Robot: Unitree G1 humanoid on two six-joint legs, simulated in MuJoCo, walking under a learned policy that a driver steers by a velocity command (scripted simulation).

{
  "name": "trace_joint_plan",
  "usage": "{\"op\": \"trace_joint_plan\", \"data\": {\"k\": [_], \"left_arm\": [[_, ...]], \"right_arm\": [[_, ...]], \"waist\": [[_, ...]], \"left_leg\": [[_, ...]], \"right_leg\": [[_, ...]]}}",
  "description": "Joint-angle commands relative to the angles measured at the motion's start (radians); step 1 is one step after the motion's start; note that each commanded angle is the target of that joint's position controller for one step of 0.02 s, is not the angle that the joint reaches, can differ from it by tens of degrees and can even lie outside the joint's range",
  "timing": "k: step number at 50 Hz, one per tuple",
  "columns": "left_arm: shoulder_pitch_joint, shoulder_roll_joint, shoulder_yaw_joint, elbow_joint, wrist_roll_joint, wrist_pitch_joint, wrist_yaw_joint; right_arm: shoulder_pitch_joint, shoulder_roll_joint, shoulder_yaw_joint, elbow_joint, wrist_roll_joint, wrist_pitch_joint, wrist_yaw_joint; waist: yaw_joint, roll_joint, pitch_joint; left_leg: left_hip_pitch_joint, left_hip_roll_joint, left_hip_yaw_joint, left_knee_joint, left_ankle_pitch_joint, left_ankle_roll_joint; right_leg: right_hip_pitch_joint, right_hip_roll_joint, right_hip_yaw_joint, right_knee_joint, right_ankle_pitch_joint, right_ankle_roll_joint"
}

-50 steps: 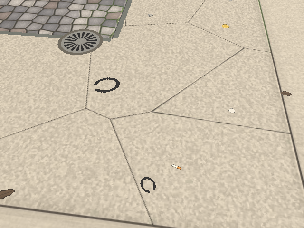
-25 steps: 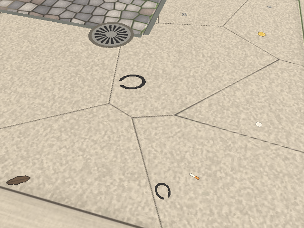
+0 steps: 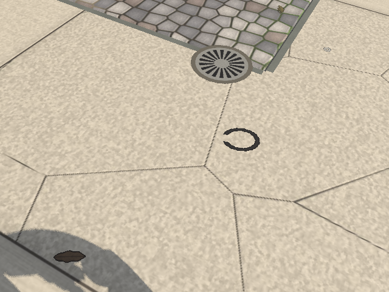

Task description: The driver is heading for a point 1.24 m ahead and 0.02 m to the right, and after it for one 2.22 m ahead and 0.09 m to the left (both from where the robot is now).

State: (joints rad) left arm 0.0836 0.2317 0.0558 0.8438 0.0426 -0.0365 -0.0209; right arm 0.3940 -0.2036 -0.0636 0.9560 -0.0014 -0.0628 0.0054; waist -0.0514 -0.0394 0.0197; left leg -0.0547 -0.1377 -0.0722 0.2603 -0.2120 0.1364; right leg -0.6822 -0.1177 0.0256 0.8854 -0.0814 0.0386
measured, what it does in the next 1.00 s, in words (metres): walks ahead: right foot, then left foot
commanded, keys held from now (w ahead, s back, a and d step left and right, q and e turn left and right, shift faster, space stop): w+q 0.30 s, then w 0.50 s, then w+e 0.20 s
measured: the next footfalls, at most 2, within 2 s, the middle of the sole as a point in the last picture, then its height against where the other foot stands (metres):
right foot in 0.24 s outside the picture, level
left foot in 0.74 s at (134, 282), level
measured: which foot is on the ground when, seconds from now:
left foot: down 0.00-0.24, up 0.26-0.72, down 0.74-1.00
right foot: up 0.00-0.22, down 0.24-0.74, up 0.76-1.00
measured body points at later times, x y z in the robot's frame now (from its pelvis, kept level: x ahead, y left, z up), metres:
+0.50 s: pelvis +0.30 -0.02 +0.00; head +0.33 -0.03 +0.45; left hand +0.26 +0.24 -0.12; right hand +0.49 -0.24 -0.12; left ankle +0.29 +0.12 -0.67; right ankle +0.31 -0.12 -0.75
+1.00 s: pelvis +0.54 +0.10 +0.00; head +0.55 +0.12 +0.45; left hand +0.55 +0.37 -0.14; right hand +0.62 -0.15 -0.12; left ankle +0.49 +0.15 -0.75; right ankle +0.63 -0.04 -0.67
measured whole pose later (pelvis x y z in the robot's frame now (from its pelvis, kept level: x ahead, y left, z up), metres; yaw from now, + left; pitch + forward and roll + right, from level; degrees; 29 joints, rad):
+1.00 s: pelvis +0.54 +0.10 +0.00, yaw +14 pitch +1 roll +0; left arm 0.25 0.25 0.06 0.88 0.03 -0.02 -0.04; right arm 0.36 -0.22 -0.04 0.91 -0.02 -0.10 0.00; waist -0.01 -0.05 0.02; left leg -0.08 -0.05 0.14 0.25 -0.19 0.09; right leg -0.61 -0.07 0.02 1.04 -0.19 -0.04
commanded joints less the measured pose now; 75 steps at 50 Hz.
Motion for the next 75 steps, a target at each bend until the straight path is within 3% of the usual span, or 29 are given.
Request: {"op": "trace_joint_plan", "data": {"k": [1,7,9,11,12,13,14,16,17,23,28,32,34,36,37,38,39,41,44,51,58,63,64,65,66,67,69,72,75], "left_arm": [[-0.121,0.061,0.011,-0.099,-0.001,-0.008,-0.007],[-0.257,0.066,-0.008,-0.192,-0.017,-0.026,-0.016],[-0.153,0.092,-0.002,-0.179,-0.022,-0.035,-0.007],[0.112,0.154,0.023,-0.111,-0.028,-0.05,0.019],[0.264,0.212,0.038,-0.101,-0.003,-0.058,0.04],[0.291,0.303,0.056,-0.111,0.031,-0.053,0.043],[0.251,0.252,0.056,-0.112,0.007,-0.038,0.034],[0.135,0.096,0.016,-0.117,-0.004,-0.04,0.027],[0.141,0.082,0.01,-0.1,0.0,-0.045,0.026],[0.235,0.096,0.011,-0.02,-0.024,-0.094,0.004],[0.272,0.108,0.011,0.012,-0.032,-0.085,-0.001],[0.352,0.151,0.02,0.049,-0.031,-0.072,0.003],[0.364,0.164,0.022,0.064,-0.029,-0.058,0.008],[0.369,0.157,0.017,0.075,-0.034,-0.044,0.012],[0.359,0.125,0.005,0.052,-0.037,-0.043,0.013],[0.423,0.018,-0.021,0.0,-0.059,-0.044,0.004],[0.386,0.12,0.009,0.013,-0.034,-0.036,0.014],[0.293,0.097,0.005,-0.003,-0.038,-0.04,0.007],[0.329,0.064,0.006,0.034,-0.017,-0.004,-0.007],[0.139,0.048,0.01,-0.018,-0.015,0.019,-0.026],[-0.073,0.024,-0.015,-0.108,-0.008,0.01,-0.044],[0.11,0.077,0.012,-0.078,-0.004,0.007,-0.029],[0.246,0.106,0.03,-0.037,0.004,-0.001,-0.021],[0.379,0.195,0.061,-0.009,0.014,-0.003,-0.006],[0.313,0.292,0.087,-0.034,-0.007,0.008,-0.001],[0.322,0.282,0.087,-0.036,-0.035,0.019,-0.001],[0.242,0.177,0.059,-0.024,-0.036,0.015,0.012],[0.188,0.135,0.041,-0.034,-0.043,-0.01,0.017],[0.233,0.176,0.049,-0.027,-0.045,-0.027,0.013]], "right_arm": [[0.092,-0.151,-0.029,-0.039,-0.002,-0.008,-0.008],[0.141,-0.17,-0.032,-0.054,-0.016,-0.007,-0.027],[0.078,-0.195,-0.036,-0.075,-0.015,-0.009,-0.033],[0.034,-0.223,-0.043,-0.089,-0.012,-0.02,-0.018],[0.034,-0.172,-0.03,-0.117,0.0,-0.028,-0.006],[0.164,-0.041,-0.006,-0.142,0.045,-0.022,-0.008],[0.164,-0.154,-0.019,-0.134,0.011,-0.011,-0.019],[0.022,-0.152,-0.019,-0.138,-0.017,0.001,-0.006],[0.001,-0.132,-0.018,-0.142,-0.025,0.006,0.004],[-0.084,-0.087,-0.003,-0.181,-0.044,0.039,0.039],[-0.306,-0.06,0.029,-0.251,-0.039,0.025,0.059],[-0.396,-0.085,0.032,-0.279,-0.035,0.018,0.051],[-0.381,-0.1,0.027,-0.277,-0.04,0.012,0.042],[-0.18,-0.123,0.01,-0.204,-0.055,-0.004,0.028],[-0.011,-0.18,-0.009,-0.161,-0.073,-0.014,0.016],[0.076,-0.294,-0.036,-0.153,-0.081,-0.013,0.004],[0.07,-0.281,-0.041,-0.147,-0.031,0.0,0.0],[-0.073,-0.168,-0.011,-0.154,-0.023,-0.008,0.004],[-0.121,-0.103,0.009,-0.141,-0.022,-0.031,-0.001],[-0.02,-0.116,0.004,-0.082,-0.016,-0.055,-0.009],[0.065,-0.138,0.005,-0.03,-0.018,-0.046,-0.028],[0.034,-0.203,-0.01,-0.024,-0.027,-0.017,-0.043],[0.022,-0.212,-0.013,-0.033,-0.022,-0.009,-0.041],[0.014,-0.186,-0.006,-0.066,-0.019,-0.012,-0.035],[0.025,-0.102,0.004,-0.136,-0.005,-0.022,-0.015],[-0.076,-0.168,-0.003,-0.162,-0.018,-0.035,-0.009],[-0.112,-0.145,0.006,-0.173,-0.007,-0.055,-0.007],[-0.082,-0.125,0.009,-0.171,-0.049,-0.001,-0.002],[-0.138,-0.112,0.012,-0.202,-0.05,0.027,0.007]], "waist": [[-0.022,0.094,0.055],[-0.048,0.126,0.053],[0.017,0.138,0.022],[0.137,0.109,-0.125],[0.19,0.049,-0.259],[0.114,-0.208,-0.403],[0.097,-0.161,-0.398],[0.076,0.028,-0.116],[0.063,0.007,-0.07],[0.029,-0.052,-0.014],[0.059,-0.05,0.026],[0.087,-0.053,0.039],[0.074,-0.058,0.031],[-0.014,-0.018,-0.077],[-0.078,0.045,-0.189],[-0.063,0.286,-0.303],[-0.067,0.213,-0.296],[0.001,0.109,-0.084],[0.066,0.128,-0.022],[0.052,0.094,0.054],[0.001,0.098,0.096],[0.1,0.147,-0.044],[0.164,0.119,-0.12],[0.218,0.025,-0.213],[0.132,-0.224,-0.275],[0.171,-0.039,-0.263],[0.094,0.084,-0.044],[0.023,0.062,-0.024],[0.027,0.035,-0.013]], "left_leg": [[0.033,0.26,-0.232,-0.073,0.304,0.084],[0.135,0.271,-0.278,0.025,0.546,0.081],[0.089,0.261,-0.269,0.092,0.682,0.038],[0.015,0.197,-0.23,0.382,0.817,-0.008],[-0.127,0.142,-0.204,0.63,0.553,-0.019],[-0.449,-0.012,-0.086,0.957,-0.296,-0.054],[-0.544,0.045,-0.066,1.083,-0.303,-0.04],[-0.549,0.13,-0.038,1.029,-0.126,-0.05],[-0.528,0.151,-0.037,0.989,-0.108,-0.053],[-0.57,0.163,-0.025,0.839,-0.042,-0.072],[-0.507,0.19,0.093,0.494,0.15,-0.096],[-0.452,0.18,0.138,0.355,0.116,-0.075],[-0.403,0.155,0.152,0.303,0.047,-0.049],[-0.134,0.101,0.172,0.196,0.055,-0.011],[0.107,0.229,0.031,0.185,-0.007,0.03],[0.387,0.537,-0.44,0.1,-0.09,0.143],[0.336,0.555,-0.574,0.027,-0.045,0.165],[0.11,0.461,-0.293,-0.004,0.074,0.111],[-0.066,0.377,-0.096,-0.091,0.159,0.034],[-0.018,0.361,0.095,-0.156,0.284,0.02],[0.108,0.375,0.238,-0.096,0.51,-0.011],[0.193,0.397,0.305,0.308,1.07,-0.028],[0.108,0.381,0.318,0.521,0.947,-0.042],[-0.115,0.343,0.321,0.829,0.578,-0.068],[-0.56,0.09,0.236,1.206,-0.298,-0.129],[-0.67,0.131,0.034,1.243,-0.244,-0.118],[-0.653,0.221,0.032,1.074,-0.112,-0.116],[-0.513,0.249,0.033,0.922,-0.107,-0.153],[-0.54,0.247,0.064,0.809,-0.041,-0.182]], "right_leg": [[-0.097,0.042,-0.027,-0.082,0.075,0.01],[-0.023,0.106,-0.038,-0.276,0.051,-0.03],[0.183,0.138,-0.035,-0.365,0.006,-0.062],[0.55,0.154,-0.041,-0.429,0.008,-0.104],[0.799,-0.024,0.124,-0.436,-0.152,-0.14],[1.086,-0.347,0.579,-0.466,-0.122,-0.256],[1.002,-0.349,0.768,-0.55,-0.232,-0.295],[0.699,-0.232,0.436,-0.607,-0.18,-0.244],[0.627,-0.185,0.332,-0.63,-0.093,-0.221],[0.554,-0.134,0.103,-0.716,0.177,-0.234],[0.514,-0.069,-0.042,-0.753,0.197,-0.206],[0.609,-0.119,-0.03,-0.72,0.253,-0.198],[0.669,-0.135,-0.034,-0.648,0.374,-0.189],[0.653,-0.083,-0.094,-0.38,0.534,-0.158],[0.499,-0.041,-0.126,-0.147,0.325,-0.134],[0.139,0.115,-0.172,0.218,-0.261,-0.087],[0.034,0.129,-0.038,0.35,-0.431,-0.097],[0.015,0.05,0.007,0.318,-0.292,-0.11],[0.138,0.027,0.013,0.227,-0.217,-0.093],[-0.035,0.028,0.012,0.107,0.005,-0.069],[0.015,0.063,-0.13,-0.211,0.069,-0.114],[0.287,0.203,-0.207,-0.285,-0.158,-0.223],[0.479,0.223,-0.179,-0.367,-0.132,-0.255],[0.723,0.05,0.058,-0.409,-0.216,-0.315],[0.98,-0.217,0.648,-0.532,-0.157,-0.474],[0.962,-0.219,0.659,-0.591,-0.093,-0.482],[0.706,-0.16,0.425,-0.624,0.082,-0.401],[0.535,-0.045,0.269,-0.654,0.237,-0.346],[0.501,0.0,0.227,-0.676,0.26,-0.333]]}}
Keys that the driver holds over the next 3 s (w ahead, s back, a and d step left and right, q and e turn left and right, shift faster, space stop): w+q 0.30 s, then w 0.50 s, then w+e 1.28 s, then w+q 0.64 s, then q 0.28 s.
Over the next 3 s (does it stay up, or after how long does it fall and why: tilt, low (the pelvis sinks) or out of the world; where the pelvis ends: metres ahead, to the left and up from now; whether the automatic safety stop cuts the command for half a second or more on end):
stays up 1.52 -0.04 -0.02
